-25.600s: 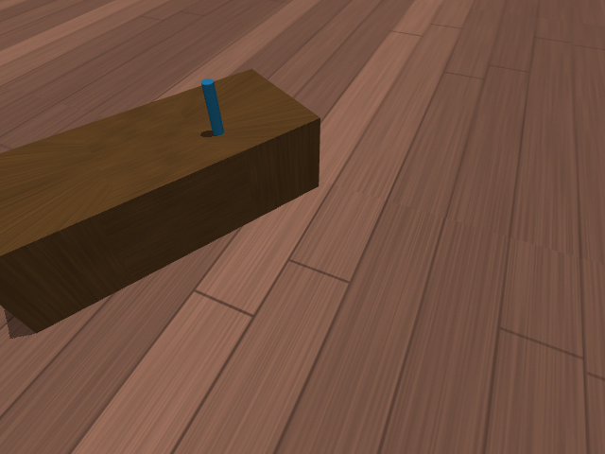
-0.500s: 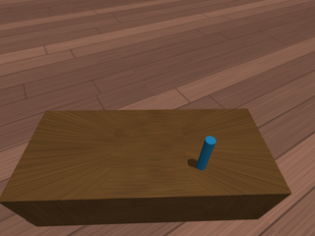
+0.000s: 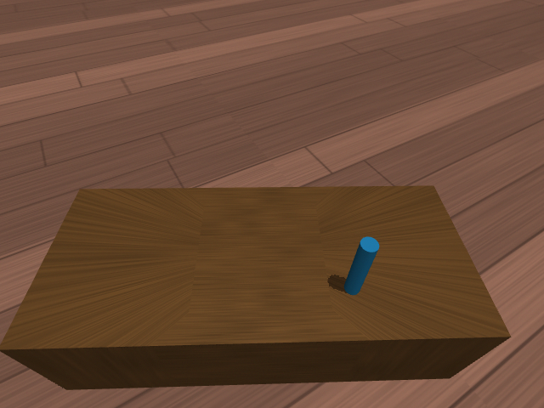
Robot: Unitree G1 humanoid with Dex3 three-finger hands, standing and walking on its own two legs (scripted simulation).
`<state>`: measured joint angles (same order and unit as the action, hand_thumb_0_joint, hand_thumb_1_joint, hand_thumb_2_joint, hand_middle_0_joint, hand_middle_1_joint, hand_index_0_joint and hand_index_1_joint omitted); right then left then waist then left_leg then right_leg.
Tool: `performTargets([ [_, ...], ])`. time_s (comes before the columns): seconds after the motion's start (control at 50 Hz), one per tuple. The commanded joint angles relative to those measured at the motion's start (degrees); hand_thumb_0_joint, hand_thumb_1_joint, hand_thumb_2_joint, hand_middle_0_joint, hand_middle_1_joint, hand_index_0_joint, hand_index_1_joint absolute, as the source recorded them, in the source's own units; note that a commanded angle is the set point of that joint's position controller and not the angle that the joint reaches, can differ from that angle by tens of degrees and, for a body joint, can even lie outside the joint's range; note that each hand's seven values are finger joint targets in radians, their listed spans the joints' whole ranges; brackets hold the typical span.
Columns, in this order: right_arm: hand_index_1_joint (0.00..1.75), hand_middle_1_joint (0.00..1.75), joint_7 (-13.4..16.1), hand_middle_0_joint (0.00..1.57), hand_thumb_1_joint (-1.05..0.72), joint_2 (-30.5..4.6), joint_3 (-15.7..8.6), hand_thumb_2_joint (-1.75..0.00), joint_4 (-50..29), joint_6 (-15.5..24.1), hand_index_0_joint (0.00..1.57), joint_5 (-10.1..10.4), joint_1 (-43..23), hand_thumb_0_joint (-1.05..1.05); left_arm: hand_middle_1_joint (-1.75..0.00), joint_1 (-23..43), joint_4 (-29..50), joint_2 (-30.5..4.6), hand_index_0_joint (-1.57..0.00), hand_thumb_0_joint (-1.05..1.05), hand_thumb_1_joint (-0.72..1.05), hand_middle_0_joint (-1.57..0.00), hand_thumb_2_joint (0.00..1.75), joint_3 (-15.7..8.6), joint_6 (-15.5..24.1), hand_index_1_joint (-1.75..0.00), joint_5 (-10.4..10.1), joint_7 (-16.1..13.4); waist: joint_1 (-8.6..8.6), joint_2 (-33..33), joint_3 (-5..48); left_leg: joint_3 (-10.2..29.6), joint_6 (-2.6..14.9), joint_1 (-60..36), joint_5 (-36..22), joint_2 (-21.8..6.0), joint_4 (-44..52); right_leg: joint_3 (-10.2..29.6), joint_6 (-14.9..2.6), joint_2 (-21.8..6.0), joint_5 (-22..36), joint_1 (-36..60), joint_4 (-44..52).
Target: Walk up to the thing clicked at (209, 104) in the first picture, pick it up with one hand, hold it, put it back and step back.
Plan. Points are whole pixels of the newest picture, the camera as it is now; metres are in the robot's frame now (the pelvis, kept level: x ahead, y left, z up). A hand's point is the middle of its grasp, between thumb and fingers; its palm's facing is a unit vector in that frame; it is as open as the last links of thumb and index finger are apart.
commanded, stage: stand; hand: right
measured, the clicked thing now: (360, 268) +0.51 -0.21 -0.28
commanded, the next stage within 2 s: none
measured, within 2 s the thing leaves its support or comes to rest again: neither
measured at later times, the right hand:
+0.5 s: hand out of the picture +0.08 -0.25 -0.15, palm faces -0.03 +0.93 -0.36, open 7.4 cm
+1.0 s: hand out of the picture +0.08 -0.25 -0.16, palm faces -0.05 +0.93 -0.36, open 7.4 cm
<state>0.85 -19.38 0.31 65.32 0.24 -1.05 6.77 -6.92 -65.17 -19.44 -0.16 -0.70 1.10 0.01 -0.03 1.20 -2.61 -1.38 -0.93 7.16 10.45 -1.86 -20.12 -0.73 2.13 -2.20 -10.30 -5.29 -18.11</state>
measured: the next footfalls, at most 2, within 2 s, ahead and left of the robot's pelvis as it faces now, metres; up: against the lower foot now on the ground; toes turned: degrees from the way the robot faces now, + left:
none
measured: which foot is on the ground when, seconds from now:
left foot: down 0.00-1.00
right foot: down 0.00-1.00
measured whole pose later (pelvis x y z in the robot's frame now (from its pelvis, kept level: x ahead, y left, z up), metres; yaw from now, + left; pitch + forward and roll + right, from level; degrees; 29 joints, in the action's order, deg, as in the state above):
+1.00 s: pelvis +0.01 +0.00 +0.00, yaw +2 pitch -2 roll +0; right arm 0.4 -19.8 0.2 64.9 0.2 -1.0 6.5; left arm -7.1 -64.5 -19.6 -0.4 -0.3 0.9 0.3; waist -0.1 0.3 -2.8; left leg 0.2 -1.0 6.9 10.4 -1.3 -19.5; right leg -2.3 2.1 -2.7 -10.9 -4.4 -17.6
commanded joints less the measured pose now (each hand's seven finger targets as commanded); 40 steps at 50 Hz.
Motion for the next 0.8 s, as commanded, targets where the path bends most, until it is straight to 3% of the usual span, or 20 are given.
performTargets([
  [0.0, 0.30, 0.30, 0.7, 0.20, -0.52, -12.5, -2.0, -0.90, -3.4, 1.4, 0.20, 0.3, -2.3, 0.00, -0.30, 1.9, 3.3, -10.9, -0.20, 0.00, 0.90, -0.20, 0.90, -2.3, 1.3, -0.30, -0.1, -0.8, 0.09, -1.5, 5.0, 4.8, 1.53, -0.7, -12.8, -6.1, 2.8, 3.7, -2.06, -5.3, 9.9, 1.9, 1.8],
  [0.1, 0.30, 0.30, 0.8, 0.20, -0.90, -12.9, -2.1, -0.90, -3.4, 1.4, 0.20, 0.4, -2.7, 0.00, -0.30, 1.7, 3.0, -10.8, -0.20, 0.00, 0.90, -0.20, 0.90, -2.2, 1.1, -0.30, -0.1, -0.7, 0.28, -1.4, 4.3, 5.2, 1.66, -0.9, -12.2, -6.2, 3.1, 3.2, -1.88, -5.2, 8.8, 1.8, 1.9],
  [0.32, 0.30, 0.30, 0.3, 0.20, -0.90, -13.0, -2.5, -0.90, -3.6, 1.1, 0.20, 0.3, -3.3, 0.00, -0.30, 1.7, 3.3, -11.1, -0.20, 0.00, 0.90, -0.20, 0.90, -2.3, 1.4, -0.30, 0.1, -0.6, 0.11, -0.9, 2.3, 5.7, 1.60, 0.3, -3.3, -5.5, 4.4, 3.3, -2.13, -5.2, 2.8, -0.8, 3.8],
  [0.42, 0.30, 0.30, 0.2, 0.20, -0.90, -12.5, -2.5, -0.90, -3.8, 1.2, 0.20, 0.3, -3.3, 0.00, -0.30, 2.0, 3.7, -11.6, -0.20, 0.00, 0.90, -0.20, 0.90, -2.5, 1.8, -0.30, 0.0, -0.6, 0.02, -0.5, 4.3, 5.6, 1.73, -0.7, -9.5, -5.7, 3.4, 3.3, -2.32, -5.7, 6.6, 1.0, 3.1],
  [0.56, 0.30, 0.30, 0.2, 0.20, -0.90, -12.9, -2.4, -0.90, -3.3, 1.2, 0.20, 0.4, -2.7, 0.00, -0.30, 1.3, 3.4, -11.4, -0.20, 0.00, 0.90, -0.20, 0.90, -2.6, 1.5, -0.30, -0.1, -0.5, 0.09, -1.2, 3.1, 6.0, 1.67, 0.5, -6.1, -5.5, 4.3, 3.1, -2.50, -5.6, 5.0, 1.3, 3.0],
  [0.78, 0.30, 0.30, 0.2, 0.20, -0.90, -12.6, -2.0, -0.90, -3.7, 1.2, 0.20, 0.4, -2.1, 0.00, -0.30, 1.5, 3.7, -11.7, -0.20, 0.00, 0.90, -0.20, 0.90, -2.7, 1.8, -0.30, -0.2, -0.6, -0.11, -1.0, 3.5, 5.7, 1.62, 0.2, -9.5, -5.4, 3.4, 3.0, -2.16, -5.8, 7.2, 1.7, 3.2],
])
